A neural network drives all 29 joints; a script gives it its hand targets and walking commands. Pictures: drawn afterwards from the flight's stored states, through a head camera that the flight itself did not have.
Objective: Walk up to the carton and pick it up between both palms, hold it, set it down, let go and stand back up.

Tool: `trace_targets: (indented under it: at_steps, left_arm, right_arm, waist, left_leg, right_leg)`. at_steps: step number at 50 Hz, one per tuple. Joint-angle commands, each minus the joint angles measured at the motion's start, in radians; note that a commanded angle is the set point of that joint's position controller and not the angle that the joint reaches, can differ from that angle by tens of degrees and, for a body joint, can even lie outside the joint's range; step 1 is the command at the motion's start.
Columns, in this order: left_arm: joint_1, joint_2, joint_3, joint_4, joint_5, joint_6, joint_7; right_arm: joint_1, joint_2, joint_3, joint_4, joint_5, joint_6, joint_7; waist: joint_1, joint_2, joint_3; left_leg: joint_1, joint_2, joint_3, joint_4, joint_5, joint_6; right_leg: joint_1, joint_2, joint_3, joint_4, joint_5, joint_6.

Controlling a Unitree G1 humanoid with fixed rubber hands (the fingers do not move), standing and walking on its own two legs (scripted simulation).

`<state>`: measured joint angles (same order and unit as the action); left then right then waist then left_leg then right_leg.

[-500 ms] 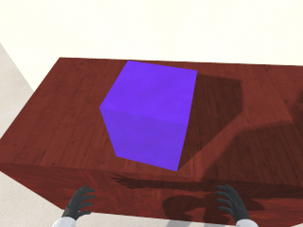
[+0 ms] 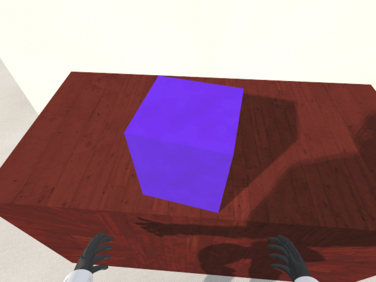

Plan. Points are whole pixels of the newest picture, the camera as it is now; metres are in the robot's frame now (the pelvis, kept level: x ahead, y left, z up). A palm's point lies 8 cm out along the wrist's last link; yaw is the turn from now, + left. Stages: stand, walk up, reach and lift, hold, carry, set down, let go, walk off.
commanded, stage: let go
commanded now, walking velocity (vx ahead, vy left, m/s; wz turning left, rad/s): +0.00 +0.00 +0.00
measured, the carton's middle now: (189, 145) +0.41 +0.00 +0.03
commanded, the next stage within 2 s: stand in 0.26 s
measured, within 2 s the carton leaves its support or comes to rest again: neither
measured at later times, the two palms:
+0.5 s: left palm out of the picture +0.12 +0.26 -0.09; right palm out of the picture +0.12 -0.24 -0.10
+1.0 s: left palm out of the picture +0.04 +0.26 -0.11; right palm out of the picture +0.06 -0.24 -0.12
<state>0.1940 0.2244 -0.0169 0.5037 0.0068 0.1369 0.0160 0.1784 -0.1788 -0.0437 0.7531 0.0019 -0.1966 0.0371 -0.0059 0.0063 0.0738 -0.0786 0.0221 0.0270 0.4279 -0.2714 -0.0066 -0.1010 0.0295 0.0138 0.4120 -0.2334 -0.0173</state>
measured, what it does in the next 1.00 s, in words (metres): stands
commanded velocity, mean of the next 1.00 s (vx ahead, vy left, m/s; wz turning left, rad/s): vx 0.00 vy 0.00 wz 0.00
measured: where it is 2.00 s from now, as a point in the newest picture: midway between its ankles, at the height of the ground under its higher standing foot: outside the picture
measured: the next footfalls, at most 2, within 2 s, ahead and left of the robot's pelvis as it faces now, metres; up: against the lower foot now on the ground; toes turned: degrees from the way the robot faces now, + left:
none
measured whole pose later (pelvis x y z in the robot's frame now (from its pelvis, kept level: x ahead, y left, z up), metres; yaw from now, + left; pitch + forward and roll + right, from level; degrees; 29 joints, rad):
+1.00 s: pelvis -0.03 +0.01 +0.00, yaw +1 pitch -4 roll +0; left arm 0.34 0.22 0.03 0.74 0.01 -0.03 0.01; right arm 0.31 -0.25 -0.03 0.78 -0.01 -0.02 0.00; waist 0.00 0.02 0.03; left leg -0.16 -0.01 0.01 0.48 -0.25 0.01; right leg -0.18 0.00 0.00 0.47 -0.23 0.00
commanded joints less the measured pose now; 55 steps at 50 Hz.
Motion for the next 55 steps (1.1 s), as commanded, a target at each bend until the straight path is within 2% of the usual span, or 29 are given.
trace_targets:
  at_steps: [1, 4, 8, 13, 14, 16, 19, 20, 21, 22, 23, 26, 27, 29, 30, 32, 33, 34, 35, 36, 37, 40, 42, 44, 47, 49, 52, 53, 55]
  left_arm:
    - [-0.081, 0.102, 0.024, -0.121, -0.017, -0.019, 0.007]
    - [-0.046, 0.104, 0.035, -0.091, -0.014, -0.022, 0.003]
    - [-0.07, 0.091, 0.028, -0.107, -0.012, -0.017, 0.01]
    - [-0.066, 0.099, 0.044, -0.141, -0.001, -0.034, 0.027]
    - [0.04, 0.136, 0.091, -0.006, 0.024, -0.113, 0.019]
    - [0.066, 0.156, 0.096, 0.016, 0.014, -0.157, 0.007]
    - [0.05, 0.136, 0.098, 0.028, 0.016, -0.183, -0.001]
    - [0.049, 0.12, 0.095, 0.033, 0.012, -0.185, -0.002]
    - [0.054, 0.121, 0.093, 0.046, 0.007, -0.188, -0.004]
    - [0.045, 0.129, 0.094, 0.052, 0.011, -0.187, -0.005]
    - [0.047, 0.129, 0.094, 0.054, 0.009, -0.188, -0.006]
    - [0.076, 0.127, 0.095, 0.073, 0.008, -0.19, -0.007]
    - [0.077, 0.138, 0.097, 0.082, 0.006, -0.19, -0.007]
    - [0.09, 0.128, 0.095, 0.084, 0.006, -0.186, -0.006]
    - [0.098, 0.137, 0.095, 0.089, 0.003, -0.188, -0.005]
    - [0.108, 0.147, 0.096, 0.101, 0.008, -0.191, -0.005]
    - [0.1, 0.158, 0.097, 0.104, 0.006, -0.19, -0.003]
    - [0.112, 0.15, 0.097, 0.106, 0.003, -0.19, -0.003]
    - [0.115, 0.151, 0.098, 0.113, 0.005, -0.192, -0.004]
    - [0.125, 0.149, 0.094, 0.123, 0.003, -0.191, -0.005]
    - [0.13, 0.153, 0.095, 0.124, 0.002, -0.19, -0.004]
    - [0.148, 0.149, 0.089, 0.134, 0.003, -0.192, -0.001]
    - [0.14, 0.148, 0.09, 0.143, 0.003, -0.188, 0.001]
    - [0.15, 0.14, 0.081, 0.153, 0.002, -0.189, 0.002]
    - [0.152, 0.151, 0.081, 0.163, 0.006, -0.188, 0.001]
    - [0.169, 0.143, 0.08, 0.17, 0.001, -0.185, 0.0]
    - [0.17, 0.15, 0.08, 0.189, 0.005, -0.181, 0.001]
    - [0.186, 0.133, 0.078, 0.19, 0.003, -0.179, 0.0]
    - [0.184, 0.15, 0.082, 0.21, 0.006, -0.181, 0.002]
  right_arm:
    - [-0.065, -0.115, -0.03, -0.133, -0.007, -0.023, 0.001]
    - [-0.044, -0.118, -0.017, -0.133, 0.002, -0.016, 0.004]
    - [-0.05, -0.112, -0.031, -0.135, 0.0, -0.008, 0.008]
    - [-0.054, -0.118, -0.036, -0.128, 0.002, -0.015, 0.013]
    - [0.006, -0.186, -0.039, -0.083, -0.03, 0.079, -0.021]
    - [0.036, -0.18, -0.04, -0.111, -0.013, 0.12, -0.035]
    - [0.043, -0.182, -0.036, -0.113, -0.011, 0.131, -0.039]
    - [0.041, -0.18, -0.036, -0.107, -0.01, 0.134, -0.037]
    - [0.03, -0.187, -0.037, -0.101, -0.014, 0.138, -0.037]
    - [0.036, -0.18, -0.038, -0.108, -0.016, 0.141, -0.035]
    - [0.029, -0.174, -0.036, -0.108, -0.016, 0.143, -0.035]
    - [0.057, -0.184, -0.039, -0.098, -0.02, 0.148, -0.033]
    - [0.071, -0.187, -0.036, -0.097, -0.021, 0.149, -0.033]
    - [0.076, -0.196, -0.034, -0.096, -0.018, 0.153, -0.034]
    - [0.07, -0.198, -0.037, -0.093, -0.02, 0.152, -0.034]
    - [0.09, -0.203, -0.034, -0.085, -0.022, 0.152, -0.036]
    - [0.093, -0.198, -0.031, -0.084, -0.021, 0.152, -0.035]
    - [0.104, -0.203, -0.03, -0.079, -0.02, 0.153, -0.036]
    - [0.1, -0.202, -0.03, -0.079, -0.02, 0.153, -0.036]
    - [0.108, -0.202, -0.028, -0.073, -0.018, 0.154, -0.037]
    - [0.108, -0.198, -0.026, -0.069, -0.018, 0.154, -0.037]
    - [0.111, -0.201, -0.026, -0.057, -0.018, 0.155, -0.039]
    - [0.11, -0.196, -0.024, -0.055, -0.015, 0.156, -0.037]
    - [0.118, -0.2, -0.021, -0.053, -0.016, 0.155, -0.038]
    - [0.138, -0.198, -0.019, -0.041, -0.016, 0.161, -0.041]
    - [0.146, -0.197, -0.015, -0.029, -0.013, 0.162, -0.042]
    - [0.161, -0.205, -0.012, -0.023, -0.014, 0.163, -0.045]
    - [0.159, -0.203, -0.009, -0.019, -0.013, 0.162, -0.045]
    - [0.156, -0.212, -0.01, -0.013, -0.009, 0.16, -0.044]
  waist:
    - [0.007, -0.01, -0.1]
    - [0.018, -0.035, -0.09]
    - [0.013, -0.004, -0.068]
    - [0.018, 0.015, -0.1]
    - [0.045, 0.098, -0.143]
    - [0.018, 0.05, -0.151]
    - [0.013, 0.041, -0.162]
    - [0.016, 0.003, -0.139]
    - [0.019, 0.007, -0.145]
    - [0.003, 0.013, -0.124]
    - [0.017, 0.008, -0.103]
    - [0.011, -0.027, -0.045]
    - [0.0, -0.063, -0.053]
    - [0.011, -0.014, -0.006]
    - [0.015, -0.04, -0.016]
    - [0.011, -0.002, -0.063]
    - [0.003, -0.04, -0.052]
    - [0.006, -0.037, -0.048]
    - [0.007, -0.002, -0.049]
    - [0.007, 0.001, -0.043]
    - [0.012, -0.029, -0.023]
    - [0.014, 0.01, -0.063]
    - [0.012, -0.02, -0.008]
    - [0.008, 0.011, -0.016]
    - [0.004, 0.005, 0.006]
    - [0.004, 0.036, 0.021]
    - [-0.001, 0.015, 0.058]
    - [0.017, 0.029, 0.056]
    - [0.011, -0.026, 0.036]
  left_leg:
    - [0.004, -0.004, 0.039, -0.046, 0.227, -0.001]
    - [-0.007, -0.005, 0.041, -0.044, 0.235, 0.006]
    - [-0.027, 0.002, 0.036, -0.062, 0.183, -0.001]
    - [-0.009, 0.002, 0.044, -0.048, 0.238, -0.008]
    - [-0.1, 0.068, -0.076, 0.012, 0.342, 0.04]
    - [-0.07, 0.079, -0.099, -0.007, 0.25, 0.046]
    - [-0.034, 0.082, -0.11, 0.001, 0.315, 0.046]
    - [-0.043, 0.082, -0.111, -0.006, 0.289, 0.045]
    - [-0.026, 0.082, -0.109, 0.001, 0.287, 0.045]
    - [-0.046, 0.081, -0.107, -0.004, 0.273, 0.044]
    - [-0.059, 0.078, -0.106, -0.012, 0.259, 0.045]
    - [-0.079, 0.077, -0.112, -0.016, 0.241, 0.042]
    - [-0.083, 0.076, -0.117, -0.024, 0.219, 0.04]
    - [-0.121, 0.073, -0.126, -0.041, 0.172, 0.041]
    - [-0.097, 0.078, -0.128, -0.039, 0.19, 0.043]
    - [-0.082, 0.07, -0.126, -0.039, 0.2, 0.041]
    - [-0.097, 0.069, -0.133, -0.039, 0.181, 0.042]
    - [-0.102, 0.07, -0.126, -0.039, 0.164, 0.038]
    - [-0.1, 0.068, -0.122, -0.036, 0.158, 0.04]
    - [-0.115, 0.069, -0.125, -0.045, 0.131, 0.041]
    - [-0.125, 0.07, -0.131, -0.053, 0.105, 0.044]
    - [-0.102, 0.07, -0.128, -0.044, 0.134, 0.041]
    - [-0.132, 0.07, -0.132, -0.061, 0.083, 0.044]
    - [-0.129, 0.072, -0.134, -0.055, 0.128, 0.04]
    - [-0.162, 0.064, -0.137, -0.061, 0.044, 0.032]
    - [-0.172, 0.063, -0.143, -0.079, 0.005, 0.032]
    - [-0.203, 0.069, -0.158, -0.106, -0.052, 0.031]
    - [-0.226, 0.069, -0.164, -0.112, -0.077, 0.036]
    - [-0.225, 0.069, -0.176, -0.115, -0.081, 0.032]
  right_leg:
    - [-0.059, -0.019, -0.022, -0.069, 0.163, -0.008]
    - [-0.033, -0.015, -0.013, -0.074, 0.178, -0.008]
    - [-0.06, -0.007, -0.019, -0.072, 0.109, -0.02]
    - [-0.056, -0.008, -0.019, -0.059, 0.155, -0.023]
    - [-0.055, -0.079, 0.064, 0.036, 0.272, -0.009]
    - [-0.03, -0.112, 0.09, 0.009, 0.263, -0.009]
    - [-0.035, -0.117, 0.083, 0.022, 0.32, -0.01]
    - [-0.064, -0.109, 0.079, 0.012, 0.299, -0.011]
    - [-0.071, -0.114, 0.076, 0.002, 0.298, -0.011]
    - [-0.078, -0.116, 0.077, 0.007, 0.298, -0.014]
    - [-0.076, -0.115, 0.077, -0.001, 0.293, -0.014]
    - [-0.096, -0.118, 0.079, -0.014, 0.282, -0.011]
    - [-0.091, -0.12, 0.074, -0.011, 0.257, -0.014]
    - [-0.093, -0.118, 0.087, -0.016, 0.206, -0.013]
    - [-0.11, -0.121, 0.087, -0.016, 0.224, -0.011]
    - [-0.075, -0.119, 0.086, -0.012, 0.23, -0.008]
    - [-0.068, -0.116, 0.077, -0.012, 0.212, -0.009]
    - [-0.078, -0.117, 0.081, -0.019, 0.179, -0.007]
    - [-0.077, -0.122, 0.084, -0.025, 0.177, -0.01]
    - [-0.07, -0.125, 0.09, -0.027, 0.159, -0.013]
    - [-0.082, -0.124, 0.09, -0.031, 0.133, -0.014]
    - [-0.079, -0.129, 0.085, -0.024, 0.154, -0.013]
    - [-0.108, -0.121, 0.085, -0.031, 0.11, -0.011]
    - [-0.092, -0.126, 0.086, -0.032, 0.155, -0.012]
    - [-0.085, -0.121, 0.09, -0.04, 0.085, -0.01]
    - [-0.116, -0.124, 0.101, -0.05, 0.035, -0.011]
    - [-0.131, -0.113, 0.097, -0.053, -0.026, -0.009]
    - [-0.124, -0.107, 0.096, -0.049, -0.022, -0.009]
    - [-0.108, -0.108, 0.1, -0.039, -0.027, -0.009]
